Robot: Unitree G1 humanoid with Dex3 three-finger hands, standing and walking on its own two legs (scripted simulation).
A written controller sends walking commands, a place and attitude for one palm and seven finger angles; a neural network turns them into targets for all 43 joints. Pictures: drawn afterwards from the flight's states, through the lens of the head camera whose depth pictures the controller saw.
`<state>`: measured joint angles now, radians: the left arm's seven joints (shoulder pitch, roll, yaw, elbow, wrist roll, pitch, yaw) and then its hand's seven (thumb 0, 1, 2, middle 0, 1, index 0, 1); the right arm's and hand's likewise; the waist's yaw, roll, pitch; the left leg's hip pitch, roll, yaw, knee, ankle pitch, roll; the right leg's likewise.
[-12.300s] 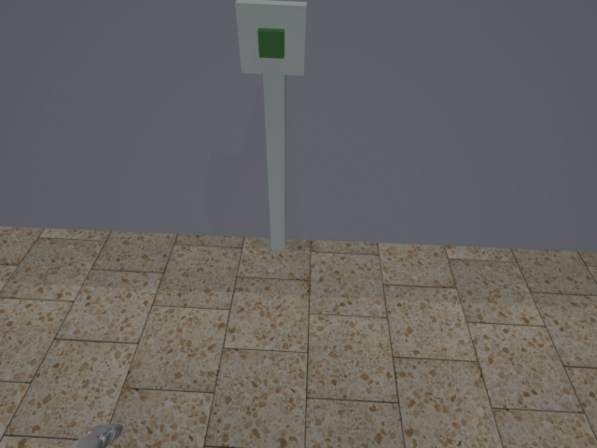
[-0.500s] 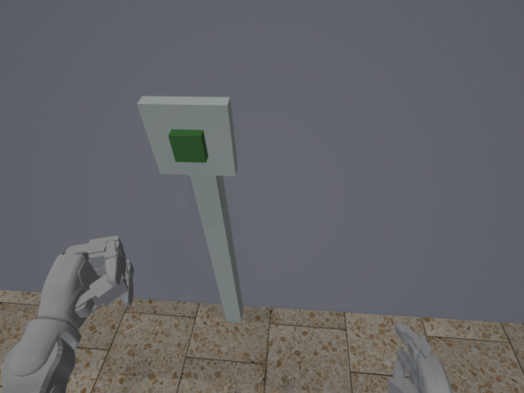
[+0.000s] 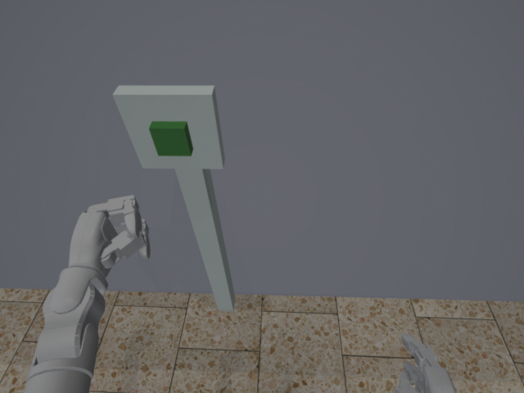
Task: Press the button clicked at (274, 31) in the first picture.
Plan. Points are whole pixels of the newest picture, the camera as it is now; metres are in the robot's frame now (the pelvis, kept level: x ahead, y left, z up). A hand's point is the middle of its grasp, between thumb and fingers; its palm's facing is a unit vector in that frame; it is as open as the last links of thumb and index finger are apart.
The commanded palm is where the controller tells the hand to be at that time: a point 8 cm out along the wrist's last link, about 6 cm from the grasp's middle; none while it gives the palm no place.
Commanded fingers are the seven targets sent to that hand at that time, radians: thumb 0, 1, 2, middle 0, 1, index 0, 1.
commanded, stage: aim a knuckle at the button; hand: left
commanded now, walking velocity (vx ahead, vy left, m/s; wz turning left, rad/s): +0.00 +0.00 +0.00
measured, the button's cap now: (172, 137) +0.51 +0.20 +0.12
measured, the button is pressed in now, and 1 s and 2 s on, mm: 0 0 0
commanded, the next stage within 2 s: press the button with the knuckle in 1.34 s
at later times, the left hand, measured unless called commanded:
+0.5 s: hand (184, 197) +0.39 +0.15 +0.10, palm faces +0.00 -1.00 -0.03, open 3.1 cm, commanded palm +0.37 +0.21 +0.09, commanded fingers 0.00 0.90 0.90 -1.30 -1.50 -1.30 -1.50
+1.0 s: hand (186, 196) +0.40 +0.15 +0.09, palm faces +0.05 -1.00 -0.03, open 3.1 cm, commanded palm +0.38 +0.21 +0.09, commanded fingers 0.00 0.90 0.90 -1.30 -1.50 -1.30 -1.50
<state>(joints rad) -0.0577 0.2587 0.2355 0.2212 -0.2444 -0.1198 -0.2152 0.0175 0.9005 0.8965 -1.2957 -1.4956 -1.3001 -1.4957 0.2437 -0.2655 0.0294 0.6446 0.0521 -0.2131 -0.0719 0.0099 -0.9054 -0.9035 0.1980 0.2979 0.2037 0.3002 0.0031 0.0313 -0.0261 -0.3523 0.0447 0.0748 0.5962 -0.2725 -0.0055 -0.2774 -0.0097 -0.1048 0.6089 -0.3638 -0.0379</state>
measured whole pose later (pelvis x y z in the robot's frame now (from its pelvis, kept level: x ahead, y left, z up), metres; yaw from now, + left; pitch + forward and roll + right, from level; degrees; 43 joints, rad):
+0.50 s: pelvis +0.00 +0.01 +0.00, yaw +0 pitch +5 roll +0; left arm -0.42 0.21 0.15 0.57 -0.16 -0.19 -0.08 0.02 0.90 0.90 -1.30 -1.50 -1.30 -1.50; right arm 0.26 -0.25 0.03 0.67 0.04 -0.08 -0.04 0.01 -0.91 -0.90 0.20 0.30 0.20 0.30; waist -0.04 0.02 -0.04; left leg -0.44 0.04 0.08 0.65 -0.29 0.01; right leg -0.37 -0.02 -0.09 0.65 -0.37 -0.02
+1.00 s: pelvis +0.00 +0.00 -0.01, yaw -2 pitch +6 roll +0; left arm -0.44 0.23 0.22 0.68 -0.15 -0.28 -0.07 0.02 0.90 0.90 -1.29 -1.50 -1.30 -1.50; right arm 0.34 -0.26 0.00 0.65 0.04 0.00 -0.02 0.01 -0.91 -0.90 0.20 0.30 0.20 0.30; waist -0.05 0.03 -0.06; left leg -0.47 0.06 0.10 0.66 -0.30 0.00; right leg -0.41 0.00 -0.08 0.67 -0.37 -0.04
